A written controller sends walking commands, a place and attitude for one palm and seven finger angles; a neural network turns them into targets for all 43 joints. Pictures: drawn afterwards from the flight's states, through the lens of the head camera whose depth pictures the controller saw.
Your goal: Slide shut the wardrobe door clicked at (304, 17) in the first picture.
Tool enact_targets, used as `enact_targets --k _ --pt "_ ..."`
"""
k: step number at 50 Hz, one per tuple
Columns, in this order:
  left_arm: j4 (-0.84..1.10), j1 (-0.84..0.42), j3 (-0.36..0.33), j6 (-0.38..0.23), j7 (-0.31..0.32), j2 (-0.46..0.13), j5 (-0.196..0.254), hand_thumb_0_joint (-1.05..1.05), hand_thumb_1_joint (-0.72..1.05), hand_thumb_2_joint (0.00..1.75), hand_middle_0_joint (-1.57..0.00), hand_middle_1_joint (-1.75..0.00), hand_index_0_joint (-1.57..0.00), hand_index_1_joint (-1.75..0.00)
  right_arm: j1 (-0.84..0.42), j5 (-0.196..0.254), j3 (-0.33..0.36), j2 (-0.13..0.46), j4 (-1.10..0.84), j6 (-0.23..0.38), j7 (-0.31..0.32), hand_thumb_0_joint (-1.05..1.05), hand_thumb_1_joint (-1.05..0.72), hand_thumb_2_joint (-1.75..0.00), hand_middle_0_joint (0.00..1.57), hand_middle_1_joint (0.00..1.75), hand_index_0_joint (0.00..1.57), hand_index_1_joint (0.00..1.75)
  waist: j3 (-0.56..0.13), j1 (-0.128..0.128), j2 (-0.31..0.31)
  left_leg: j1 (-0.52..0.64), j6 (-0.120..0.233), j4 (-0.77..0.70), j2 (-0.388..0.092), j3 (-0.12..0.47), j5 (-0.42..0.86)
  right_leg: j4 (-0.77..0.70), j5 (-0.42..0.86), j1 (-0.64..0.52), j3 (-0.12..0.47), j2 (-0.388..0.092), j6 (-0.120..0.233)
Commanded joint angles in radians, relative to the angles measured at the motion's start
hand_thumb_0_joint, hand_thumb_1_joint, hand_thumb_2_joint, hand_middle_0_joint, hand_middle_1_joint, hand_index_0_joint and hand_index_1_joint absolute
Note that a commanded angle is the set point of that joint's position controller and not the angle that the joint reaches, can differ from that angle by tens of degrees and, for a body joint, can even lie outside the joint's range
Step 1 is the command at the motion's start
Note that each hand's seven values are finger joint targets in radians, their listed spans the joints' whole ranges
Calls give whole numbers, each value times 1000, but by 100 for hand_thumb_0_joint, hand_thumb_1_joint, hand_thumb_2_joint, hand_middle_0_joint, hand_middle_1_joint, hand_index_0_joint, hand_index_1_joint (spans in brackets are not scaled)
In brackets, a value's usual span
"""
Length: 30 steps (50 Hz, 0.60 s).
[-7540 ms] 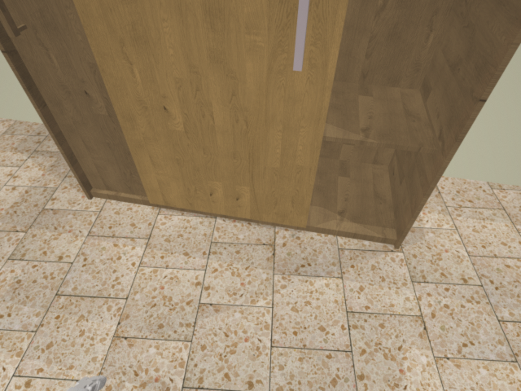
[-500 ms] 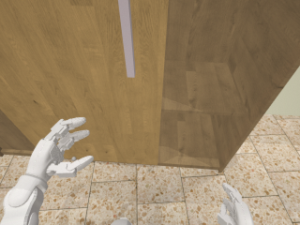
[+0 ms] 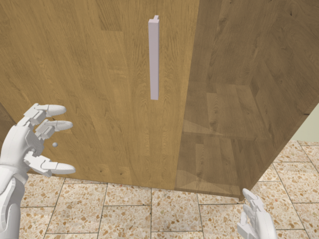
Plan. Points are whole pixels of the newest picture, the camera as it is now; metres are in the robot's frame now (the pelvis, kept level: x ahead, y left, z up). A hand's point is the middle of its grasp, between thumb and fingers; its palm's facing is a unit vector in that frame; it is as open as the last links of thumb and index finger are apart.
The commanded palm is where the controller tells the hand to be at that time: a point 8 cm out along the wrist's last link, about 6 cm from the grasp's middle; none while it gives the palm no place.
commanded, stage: raise the hand with hooked fingers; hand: left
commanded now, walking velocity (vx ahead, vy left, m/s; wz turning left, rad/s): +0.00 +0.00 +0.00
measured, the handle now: (155, 61) +0.55 +0.07 +0.20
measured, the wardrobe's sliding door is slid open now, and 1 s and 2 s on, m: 0.42 0.42 0.42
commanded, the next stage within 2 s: move the hooked fingers beside the handle in 0.88 s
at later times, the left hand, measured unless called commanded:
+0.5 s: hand (43, 107) +0.29 +0.27 +0.22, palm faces +0.06 -0.99 -0.13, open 14.0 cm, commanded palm +0.25 +0.30 +0.22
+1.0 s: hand (59, 108) +0.30 +0.24 +0.21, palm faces +0.04 -0.99 -0.13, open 14.0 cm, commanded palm +0.27 +0.29 +0.22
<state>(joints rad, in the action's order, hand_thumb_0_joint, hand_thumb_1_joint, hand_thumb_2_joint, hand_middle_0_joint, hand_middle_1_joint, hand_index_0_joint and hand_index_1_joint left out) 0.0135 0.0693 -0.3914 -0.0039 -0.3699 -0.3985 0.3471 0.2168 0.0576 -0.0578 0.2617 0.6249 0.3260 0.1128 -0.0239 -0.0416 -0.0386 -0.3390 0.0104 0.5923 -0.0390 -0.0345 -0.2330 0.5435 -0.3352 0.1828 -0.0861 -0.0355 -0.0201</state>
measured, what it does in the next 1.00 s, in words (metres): stands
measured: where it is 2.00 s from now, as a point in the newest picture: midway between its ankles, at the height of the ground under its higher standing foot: outside the picture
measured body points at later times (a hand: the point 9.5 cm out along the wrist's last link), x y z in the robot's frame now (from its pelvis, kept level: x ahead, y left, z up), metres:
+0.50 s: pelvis +0.01 -0.02 +0.01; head -0.01 -0.05 +0.46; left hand +0.28 +0.32 +0.23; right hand +0.20 -0.25 -0.07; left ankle +0.05 +0.11 -0.73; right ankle -0.03 -0.13 -0.73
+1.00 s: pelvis +0.02 -0.03 +0.01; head +0.00 -0.06 +0.46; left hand +0.29 +0.29 +0.22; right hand +0.22 -0.26 -0.07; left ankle +0.05 +0.11 -0.73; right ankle -0.03 -0.13 -0.73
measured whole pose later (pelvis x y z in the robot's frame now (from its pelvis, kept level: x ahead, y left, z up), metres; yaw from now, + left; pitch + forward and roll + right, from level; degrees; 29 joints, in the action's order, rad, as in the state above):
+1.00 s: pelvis +0.02 -0.03 +0.01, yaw +0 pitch -2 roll +0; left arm -0.08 -0.12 -0.50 0.21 -0.47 -0.50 0.36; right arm 0.20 0.09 -0.07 0.28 0.63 0.23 0.11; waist -0.03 -0.04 -0.08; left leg -0.24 -0.02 0.48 -0.05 -0.03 -0.21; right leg 0.46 -0.33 0.10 -0.09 -0.02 0.01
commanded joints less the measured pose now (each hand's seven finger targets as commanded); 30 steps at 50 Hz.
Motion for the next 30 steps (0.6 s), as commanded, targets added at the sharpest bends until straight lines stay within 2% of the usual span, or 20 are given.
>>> enact_targets --k 1,3,4,6,8,11,12,13,17,18,19,20,21,22,23,26,27,28,29,30 --pt "167 -265 -85 12 -19 -217 12 0 -50 30 -30 -120 -30 -120 -94 15 36 122 -147 39 3 0 -90 -90 20 30 20 30 -101 -1 -84 209 8 -159 23 73 50 -117 145 107 -10 68 34" --pt "120 -285 -82 59 -34 -226 9 0 -50 30 -30 -120 -30 -120 -96 16 30 122 -145 23 3 0 -90 -90 20 30 20 30 -72 -3 -57 205 11 -166 28 72 47 -141 150 97 -4 69 36" --pt "141 -327 -86 75 -41 -243 6 0 -50 30 -30 -120 -30 -120 -107 21 28 124 -151 18 2 0 -90 -90 20 30 20 30 -81 1 -74 214 11 -168 30 70 48 -144 150 99 -3 66 33" --pt "158 -372 -113 95 -45 -282 4 0 -50 30 -30 -120 -30 -120 -119 21 26 123 -159 10 5 0 -90 -90 20 30 20 30 -122 1 -58 241 13 -170 31 72 51 -150 146 89 -2 65 32" --pt "182 -415 -149 97 -46 -328 8 0 -50 30 -30 -120 -30 -120 -124 20 20 119 -159 2 5 0 -90 -90 20 30 20 30 -140 -4 -56 255 15 -169 36 67 71 -166 151 64 1 67 34" --pt "204 -463 -207 82 -53 -381 16 0 -50 30 -30 -120 -30 -120 -136 18 18 115 -159 4 5 0 -90 -90 20 30 20 30 -210 -5 -56 305 18 -162 39 66 133 -163 216 37 -1 66 35" --pt "193 -470 -214 80 -59 -385 19 0 -50 30 -30 -120 -30 -120 -139 18 17 114 -155 3 4 0 -90 -90 20 30 20 30 -218 -6 -77 315 18 -158 41 59 154 -162 243 28 3 64 35" --pt "169 -469 -220 84 -64 -396 22 0 -50 30 -30 -120 -30 -120 -135 16 13 113 -147 -3 1 0 -90 -90 20 30 20 30 -195 -9 -63 300 17 -157 43 60 162 -174 256 16 4 67 38" --pt "85 -530 -208 125 -92 -405 20 0 -50 30 -30 -120 -30 -120 -147 29 16 120 -140 -7 2 0 -90 -90 20 30 20 30 -154 1 -77 297 19 -166 46 54 150 -183 261 43 6 60 32" --pt "47 -530 -200 142 -100 -405 19 0 -50 30 -30 -120 -30 -120 -145 31 14 120 -136 -11 1 0 -90 -90 20 30 20 30 -121 -3 -66 277 19 -166 49 52 142 -198 257 40 15 57 34" --pt "39 -552 -198 155 -111 -412 21 0 -50 30 -30 -120 -30 -120 -146 36 16 125 -136 -11 0 0 -90 -90 20 30 20 30 -124 3 -72 281 20 -168 50 50 136 -201 256 49 16 54 31" --pt "-21 -521 -184 176 -120 -395 22 0 -50 30 -30 -120 -30 -120 -142 37 18 128 -138 -15 -1 0 -90 -90 20 30 20 30 -114 3 -30 269 22 -164 50 52 136 -198 259 56 17 53 29" --pt "-42 -502 -162 192 -130 -375 19 0 -50 30 -30 -120 -30 -120 -142 41 21 133 -142 -19 -3 0 -90 -90 20 30 20 30 -110 3 -21 263 21 -163 50 50 135 -195 261 61 16 51 26" --pt "-56 -479 -156 202 -139 -366 20 0 -50 30 -30 -120 -30 -120 -140 43 24 136 -147 -22 -5 0 -90 -90 20 30 20 30 -116 3 15 263 23 -160 50 49 145 -189 274 60 13 51 23" --pt "-65 -450 -150 207 -144 -355 23 0 -50 30 -30 -120 -30 -120 -142 44 24 133 -151 -27 -11 0 -90 -90 20 30 20 30 -105 -4 17 251 22 -152 51 44 154 -191 291 51 23 46 23" --pt "31 -470 -188 190 -140 -395 31 0 -50 30 -30 -120 -30 -120 -157 44 30 136 -172 -31 -17 0 -90 -90 20 30 20 30 -179 -7 15 279 24 -137 54 37 179 -170 322 38 23 43 19" --pt "67 -472 -220 174 -133 -420 34 0 -50 30 -30 -120 -30 -120 -160 42 33 135 -180 -28 -19 0 -90 -90 20 30 20 30 -207 -12 18 290 25 -133 54 38 195 -165 338 28 25 42 17" --pt "101 -476 -241 154 -120 -440 40 0 -50 30 -30 -120 -30 -120 -162 38 28 128 -175 -29 -20 0 -90 -90 20 30 20 30 -202 -15 20 281 25 -127 53 34 201 -168 347 12 34 38 16" --pt "141 -494 -271 133 -108 -458 45 0 -50 30 -30 -120 -30 -120 -163 35 32 128 -179 -24 -21 0 -90 -90 20 30 20 30 -234 -17 0 296 26 -127 55 33 213 -163 362 3 34 40 16" --pt "158 -499 -278 116 -97 -461 42 0 -50 30 -30 -120 -30 -120 -162 33 32 123 -178 -21 -19 0 -90 -90 20 30 20 30 -238 -15 -21 308 27 -126 53 27 218 -159 362 4 30 42 16"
